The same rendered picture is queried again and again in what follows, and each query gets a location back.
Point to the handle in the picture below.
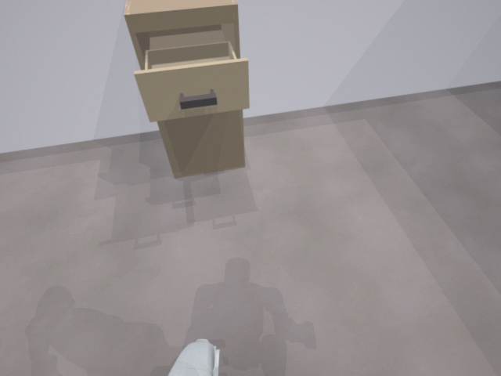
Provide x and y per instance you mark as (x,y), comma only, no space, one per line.
(198,101)

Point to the drawer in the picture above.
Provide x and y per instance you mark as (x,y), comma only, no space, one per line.
(193,70)

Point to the cabinet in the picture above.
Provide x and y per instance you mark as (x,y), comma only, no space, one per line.
(200,144)

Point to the left robot thigh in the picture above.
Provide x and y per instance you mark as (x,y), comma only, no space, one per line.
(197,359)

